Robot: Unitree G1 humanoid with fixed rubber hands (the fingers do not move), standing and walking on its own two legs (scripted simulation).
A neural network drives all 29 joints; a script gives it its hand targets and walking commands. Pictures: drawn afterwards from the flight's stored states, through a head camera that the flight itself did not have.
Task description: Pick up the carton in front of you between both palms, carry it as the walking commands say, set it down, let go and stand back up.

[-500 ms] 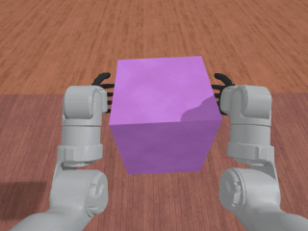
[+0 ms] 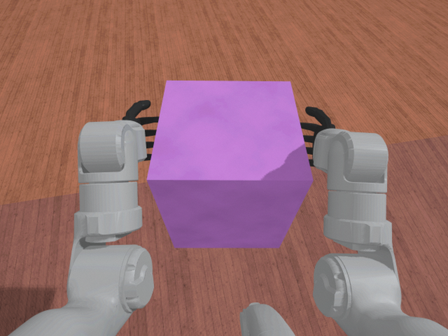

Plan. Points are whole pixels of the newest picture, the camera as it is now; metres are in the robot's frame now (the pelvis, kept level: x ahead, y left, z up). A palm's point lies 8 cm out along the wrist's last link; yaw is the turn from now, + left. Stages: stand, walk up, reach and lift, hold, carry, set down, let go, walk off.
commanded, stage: carry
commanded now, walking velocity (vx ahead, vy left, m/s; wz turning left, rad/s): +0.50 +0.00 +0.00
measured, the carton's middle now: (227, 171) +0.39 -0.04 +0.06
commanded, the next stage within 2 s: none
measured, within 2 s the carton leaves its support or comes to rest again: neither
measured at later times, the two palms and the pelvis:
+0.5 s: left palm (115, 16) +0.68 +0.16 +0.21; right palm (258, 4) +0.72 -0.13 +0.21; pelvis +0.32 -0.03 +0.03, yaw +2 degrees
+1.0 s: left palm out of the picture +1.02 +0.12 +0.25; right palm out of the picture +1.03 -0.17 +0.25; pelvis +0.64 -0.03 +0.07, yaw +1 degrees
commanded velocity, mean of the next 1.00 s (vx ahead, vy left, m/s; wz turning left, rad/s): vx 0.50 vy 0.00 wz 0.00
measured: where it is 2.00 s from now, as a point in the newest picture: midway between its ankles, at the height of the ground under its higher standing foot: (199, 123)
